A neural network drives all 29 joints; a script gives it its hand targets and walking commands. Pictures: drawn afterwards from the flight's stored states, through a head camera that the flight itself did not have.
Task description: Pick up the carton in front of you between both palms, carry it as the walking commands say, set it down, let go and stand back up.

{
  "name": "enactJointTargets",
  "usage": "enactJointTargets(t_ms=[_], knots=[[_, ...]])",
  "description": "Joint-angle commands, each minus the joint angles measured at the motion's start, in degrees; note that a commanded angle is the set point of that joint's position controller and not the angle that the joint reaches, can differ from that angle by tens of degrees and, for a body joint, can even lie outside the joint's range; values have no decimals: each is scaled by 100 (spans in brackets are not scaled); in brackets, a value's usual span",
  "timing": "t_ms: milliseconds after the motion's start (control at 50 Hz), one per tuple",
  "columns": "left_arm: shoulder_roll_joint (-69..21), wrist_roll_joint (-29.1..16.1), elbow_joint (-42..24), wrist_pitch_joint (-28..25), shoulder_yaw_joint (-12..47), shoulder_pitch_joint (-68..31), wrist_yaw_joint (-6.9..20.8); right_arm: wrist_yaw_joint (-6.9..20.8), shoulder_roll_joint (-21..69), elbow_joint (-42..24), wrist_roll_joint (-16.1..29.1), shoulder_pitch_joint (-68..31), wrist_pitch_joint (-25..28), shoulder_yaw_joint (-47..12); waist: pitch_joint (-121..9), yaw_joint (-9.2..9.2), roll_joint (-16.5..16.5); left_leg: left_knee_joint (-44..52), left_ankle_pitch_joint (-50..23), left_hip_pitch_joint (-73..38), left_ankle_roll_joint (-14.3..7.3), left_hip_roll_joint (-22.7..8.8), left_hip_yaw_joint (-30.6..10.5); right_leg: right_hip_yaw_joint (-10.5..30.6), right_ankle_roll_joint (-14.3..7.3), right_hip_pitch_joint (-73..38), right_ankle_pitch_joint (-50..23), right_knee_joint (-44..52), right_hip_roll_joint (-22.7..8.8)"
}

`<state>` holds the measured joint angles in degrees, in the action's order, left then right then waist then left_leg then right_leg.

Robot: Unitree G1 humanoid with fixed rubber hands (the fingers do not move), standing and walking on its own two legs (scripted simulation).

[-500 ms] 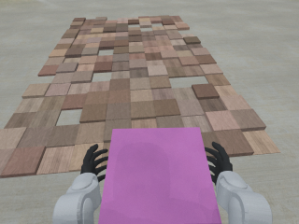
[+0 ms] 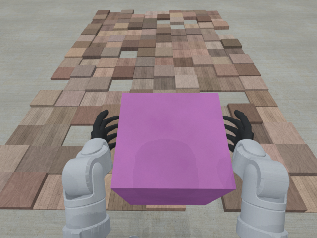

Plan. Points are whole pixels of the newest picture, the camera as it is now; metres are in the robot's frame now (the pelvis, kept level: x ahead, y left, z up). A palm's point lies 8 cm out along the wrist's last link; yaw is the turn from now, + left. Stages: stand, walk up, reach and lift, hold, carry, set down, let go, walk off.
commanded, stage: carry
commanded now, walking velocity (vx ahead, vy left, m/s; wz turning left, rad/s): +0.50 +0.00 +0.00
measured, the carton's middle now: (168, 155) +0.31 +0.01 +0.07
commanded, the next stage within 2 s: none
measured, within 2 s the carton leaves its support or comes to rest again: neither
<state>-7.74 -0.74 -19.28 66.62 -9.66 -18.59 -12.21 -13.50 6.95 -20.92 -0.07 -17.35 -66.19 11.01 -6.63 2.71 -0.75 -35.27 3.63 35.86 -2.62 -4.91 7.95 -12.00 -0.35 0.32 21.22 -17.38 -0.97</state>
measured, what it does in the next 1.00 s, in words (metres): climbs: left foot, then right foot 0.05 m higher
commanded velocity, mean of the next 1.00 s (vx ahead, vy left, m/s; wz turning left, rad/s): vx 0.50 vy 0.00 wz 0.00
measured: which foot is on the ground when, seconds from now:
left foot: up 0.00-0.04, down 0.06-0.56, up 0.58-0.82, down 0.84-1.00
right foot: down 0.00-0.06, up 0.08-0.46, down 0.48-0.84, up 0.86-1.00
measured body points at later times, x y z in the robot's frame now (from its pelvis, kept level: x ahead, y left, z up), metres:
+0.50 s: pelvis +0.33 +0.03 +0.00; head +0.40 +0.03 +0.44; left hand +0.71 +0.18 +0.11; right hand +0.69 -0.13 +0.12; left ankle +0.19 +0.09 -0.73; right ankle +0.42 -0.08 -0.68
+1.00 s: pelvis +0.68 +0.07 +0.05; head +0.71 +0.08 +0.50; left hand +1.05 +0.20 +0.18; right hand +1.02 -0.11 +0.18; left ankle +0.70 +0.13 -0.68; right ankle +0.60 -0.05 -0.59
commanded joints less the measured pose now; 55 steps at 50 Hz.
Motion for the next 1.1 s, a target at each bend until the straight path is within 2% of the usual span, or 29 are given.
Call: enactJointTargets(t_ms=[0,40,60,80,100,160,240,340,420,460,480,500,520,540,560,580,620,640,680,720,760,780,800,820,840,860,920,960,1080], knots=[[-2986,-804,86,-182,2903,-2928,-36,40,2983,306,709,-2947,133,-2817,-374,-147,907,161,128,-619,-190,330,271,411,-637,-97,-3249,-296,-1198],[-3118,-762,300,-250,2905,-3244,-51,51,3011,738,647,-3003,225,-2659,-1234,-633,348,564,544,-2666,-146,797,656,-91,-345,356,-3704,-2390,-754],[-3135,-690,397,-281,2831,-3428,-71,50,3039,913,608,-3010,265,-2572,-1655,-868,-398,793,1430,-3748,-246,-238,-973,70,-181,1402,-2338,-3956,-533],[-3337,-673,452,-314,2780,-3487,-73,35,3026,923,643,-3390,347,-2583,-2068,-663,-1865,1661,1692,-4930,-979,-1638,-4018,525,21,3354,392,-5435,400],[-3391,-616,519,-391,2704,-3820,-94,66,3320,889,801,-3633,416,-2667,-2064,-689,-1764,1834,1508,-5015,-1150,-1632,-4139,1206,-164,3939,642,-6210,242],[-3849,-563,724,-680,2584,-4311,-77,257,4052,725,1167,-4546,740,-3088,-1932,-624,-334,1272,-407,-4287,-961,-1257,-2678,1365,-394,4171,-12,-6070,-250],[-3801,-368,1035,-1011,2512,-4226,-60,311,4138,748,1258,-4763,1046,-3257,-2135,-555,-394,1258,-1120,-4346,-986,-1086,-1912,1157,-315,4262,-254,-5369,-284],[-3686,-414,1020,-1115,2545,-4161,-33,249,3939,857,1119,-4446,1142,-3144,-1895,-769,-524,1002,-2293,-5039,-1020,-890,-1373,773,-297,5166,-554,-4502,-196],[-3527,-535,767,-1020,2590,-4106,-27,213,3771,703,1081,-4248,1049,-3117,-1330,-855,-519,1044,-2772,-4787,-913,-519,-903,315,-294,4673,-1187,-2750,89],[-3414,-545,696,-927,2585,-3909,-60,200,3703,607,1076,-4104,940,-3110,-1241,-662,-508,657,-4202,-4498,-650,-238,-394,-325,-354,3557,-1220,-1842,619],[-3376,-516,664,-917,2556,-3869,-99,211,3717,508,1132,-4005,895,-3146,-1572,-474,-374,-199,-5624,-4158,-449,-160,-154,-571,-483,2429,-1385,-1850,892],[-3542,-577,366,-917,2713,-3826,-101,230,3741,249,1204,-3958,910,-3167,-2225,-164,-373,-1406,-5845,-3402,-196,-196,47,-387,-654,822,-1932,-1488,836],[-3633,-577,186,-929,2820,-3597,-103,258,3732,36,1306,-3992,932,-3174,-2744,322,93,-2497,-5052,-1808,197,-13,58,130,-898,-1239,-2743,-1062,641],[-3752,-595,12,-939,2942,-3444,-104,287,3707,-230,1308,-4118,953,-3143,-2399,776,711,-4094,-714,58,453,498,-374,1581,-1468,-2127,-3578,-665,-194],[-3659,-639,29,-928,2993,-3238,-104,293,3757,-432,1276,-4089,937,-3208,-2398,863,1704,-5410,2511,1643,454,791,-1212,3039,-1916,-3044,-4769,-1009,-1159],[-3677,-930,-342,-919,3254,-3259,-81,234,3498,-772,1188,-4057,953,-3045,-2611,898,1240,-5753,3015,2084,143,622,-1912,3241,-1820,-3312,-5307,-1364,-1488],[-3691,-1422,-1106,-888,3714,-3826,-63,120,3031,-598,809,-3540,875,-2549,-2301,694,-263,-4679,3283,2209,-204,296,-1650,3266,-1351,-2678,-3751,-1267,-1546],[-3634,-1622,-1313,-862,3887,-4065,-66,81,2811,-420,639,-3279,836,-2344,-2121,604,-378,-4190,3260,2229,-201,225,-1480,3272,-1256,-2412,-3416,-1182,-1546],[-3465,-1948,-1366,-763,3997,-4363,-11,22,2494,-282,422,-3256,759,-2142,-1713,507,-130,-2406,2430,1557,-34,187,-895,2915,-1276,-1431,-3075,-606,-1417],[-3340,-2071,-1084,-623,3934,-4433,73,-16,2375,-36,343,-3299,639,-2056,-1356,364,286,-133,1073,-775,126,593,-250,1723,-967,502,-3013,-284,-748],[-3265,-1955,-501,-454,3747,-4244,138,-15,2382,233,234,-3427,480,-2043,-1545,-89,1063,441,-177,-2342,-34,778,44,1216,-678,1070,-3346,-697,-839],[-3260,-1837,-217,-370,3600,-4127,161,-23,2350,377,208,-3411,392,-2059,-1784,-401,957,631,-541,-3062,-119,793,109,895,-475,1074,-3875,-1442,-675],[-3206,-1645,66,-284,3382,-4059,153,-25,2397,573,212,-3349,293,-2076,-2115,-649,545,657,-100,-3916,-140,725,18,672,-310,1417,-3175,-2470,-432],[-3152,-1439,305,-186,3138,-4049,124,-19,2393,752,243,-3328,192,-2078,-2131,-797,-241,593,-10,-4584,-147,-198,-1322,757,-148,2362,-869,-3678,-91],[-3104,-1284,552,-51,2869,-3886,83,-50,2334,831,280,-3488,109,-2127,-2251,-624,-1288,1255,-307,-5029,-826,-1435,-4024,1007,25,3608,799,-5269,510],[-3118,-1086,667,33,2639,-3974,21,-52,2550,754,476,-3812,39,-2227,-2110,-581,-1029,1480,137,-4703,-1085,-1529,-4570,1394,-135,3973,800,-5882,296],[-3606,-610,1060,71,2196,-4085,-47,160,3464,587,1035,-4903,40,-2745,-1650,-540,-201,1319,-938,-3900,-900,-1120,-3343,1326,-81,4025,370,-5517,-96],[-3812,-341,1148,-56,2084,-4081,-45,298,3947,502,1309,-5265,175,-3034,-1685,-533,-312,1462,-1202,-3767,-777,-963,-2974,1223,-74,3953,149,-5034,-150],[-3760,-155,999,-358,2237,-4056,-63,413,4196,436,1527,-5230,408,-3322,-1887,-726,-566,1136,-2873,-4957,-927,-855,-2266,940,-176,5040,-725,-4533,-77]])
